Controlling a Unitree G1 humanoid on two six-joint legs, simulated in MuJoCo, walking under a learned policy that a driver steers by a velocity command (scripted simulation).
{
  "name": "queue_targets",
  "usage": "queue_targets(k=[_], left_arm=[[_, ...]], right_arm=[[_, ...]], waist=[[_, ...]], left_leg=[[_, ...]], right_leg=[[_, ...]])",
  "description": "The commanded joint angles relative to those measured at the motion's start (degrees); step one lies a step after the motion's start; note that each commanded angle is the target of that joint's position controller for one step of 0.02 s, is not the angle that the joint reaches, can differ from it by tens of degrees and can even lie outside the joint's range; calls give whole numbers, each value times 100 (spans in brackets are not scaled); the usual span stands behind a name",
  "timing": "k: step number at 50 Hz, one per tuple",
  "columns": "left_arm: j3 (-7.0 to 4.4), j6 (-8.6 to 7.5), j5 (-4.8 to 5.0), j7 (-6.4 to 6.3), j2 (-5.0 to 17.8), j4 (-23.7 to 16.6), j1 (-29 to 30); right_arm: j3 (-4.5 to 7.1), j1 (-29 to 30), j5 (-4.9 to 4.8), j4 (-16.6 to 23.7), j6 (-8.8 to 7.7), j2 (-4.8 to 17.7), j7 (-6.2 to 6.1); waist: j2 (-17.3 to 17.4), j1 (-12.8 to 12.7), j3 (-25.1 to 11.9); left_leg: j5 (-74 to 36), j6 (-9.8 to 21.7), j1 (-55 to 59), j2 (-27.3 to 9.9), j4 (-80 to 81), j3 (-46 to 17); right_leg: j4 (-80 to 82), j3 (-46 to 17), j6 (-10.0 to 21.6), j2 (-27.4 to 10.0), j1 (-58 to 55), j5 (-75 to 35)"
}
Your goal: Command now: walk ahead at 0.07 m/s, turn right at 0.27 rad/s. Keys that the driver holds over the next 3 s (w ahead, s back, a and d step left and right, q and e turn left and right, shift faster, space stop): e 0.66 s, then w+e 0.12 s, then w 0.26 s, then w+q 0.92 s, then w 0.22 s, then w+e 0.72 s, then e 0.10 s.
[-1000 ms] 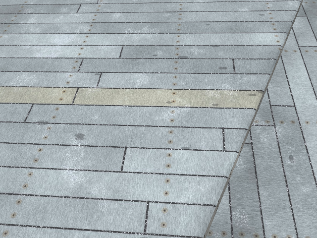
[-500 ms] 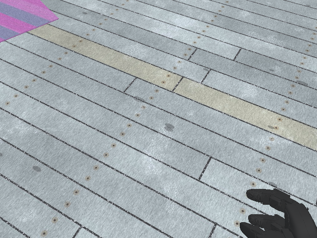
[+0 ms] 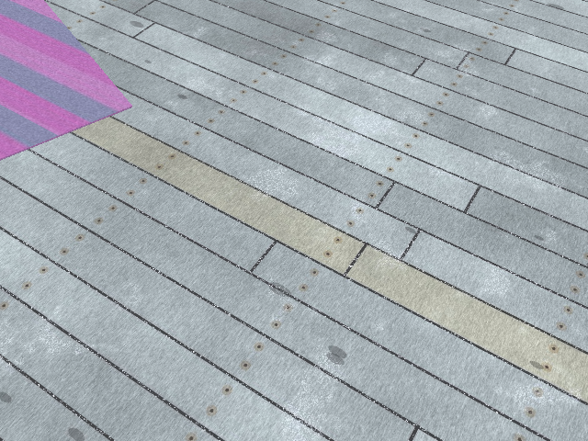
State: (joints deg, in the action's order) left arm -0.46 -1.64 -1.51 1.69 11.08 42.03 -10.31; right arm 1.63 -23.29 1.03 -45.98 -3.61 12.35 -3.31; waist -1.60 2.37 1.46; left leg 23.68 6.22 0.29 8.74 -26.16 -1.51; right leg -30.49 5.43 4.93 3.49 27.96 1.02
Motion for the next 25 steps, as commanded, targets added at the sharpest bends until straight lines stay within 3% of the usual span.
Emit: queue_targets(k=[1,2,3,5,7,9,14,18,25], left_arm=[[-413,-158,42,-149,1148,115,-1804],[-450,-123,56,-187,1393,30,-1387],[-464,-81,247,-164,1130,-182,-1059],[-331,24,147,-225,655,-356,-433],[-352,68,100,-244,705,-300,-482],[-418,53,43,-204,903,-283,-555],[-531,151,54,-214,1128,-320,-786],[-602,246,46,-251,1186,-382,-868],[-662,334,-44,-198,1210,-477,-734]], right_arm=[[242,467,-86,634,-106,967,-30],[179,-334,-219,754,-50,517,26],[156,-285,63,601,19,770,79],[183,472,126,741,75,849,160],[147,614,165,812,307,687,200],[91,507,150,779,479,509,173],[93,1078,127,914,594,543,93],[98,1522,70,1012,578,566,66],[68,1447,-82,1030,382,590,21]], waist=[[-236,-1066,-1156],[-1550,-243,-1897],[-382,-302,-1980],[416,-163,-811],[300,-74,-380],[67,-50,-437],[-335,-321,-511],[-470,-520,-463],[-673,-508,-514]], left_leg=[[-3335,-555,-1320,-735,-3946,204],[1110,-927,-3059,159,-5769,92],[356,-771,-3041,-280,-5887,-443],[-43,-718,-3333,-596,-5496,-388],[-200,-733,-3125,-726,-4776,-285],[-253,-756,-2985,-692,-4424,-159],[-512,-829,-3406,-767,-3496,-165],[-542,-859,-3563,-772,-2877,-281],[-6,-650,-2604,-456,-1457,-324]], right_leg=[[337,-1360,700,-1099,-2919,-3057],[240,-3703,2005,-2676,-4132,-5821],[736,-3666,2014,-2397,-3500,-4749],[1284,-2906,1585,-1810,-2120,-1878],[1562,-2494,1165,-1306,-1273,-921],[1511,-2322,997,-1074,-1007,-930],[1569,-2658,637,-861,-1242,624],[1589,-3119,565,-860,-1563,1468],[1168,-3655,611,-838,-1576,573]])
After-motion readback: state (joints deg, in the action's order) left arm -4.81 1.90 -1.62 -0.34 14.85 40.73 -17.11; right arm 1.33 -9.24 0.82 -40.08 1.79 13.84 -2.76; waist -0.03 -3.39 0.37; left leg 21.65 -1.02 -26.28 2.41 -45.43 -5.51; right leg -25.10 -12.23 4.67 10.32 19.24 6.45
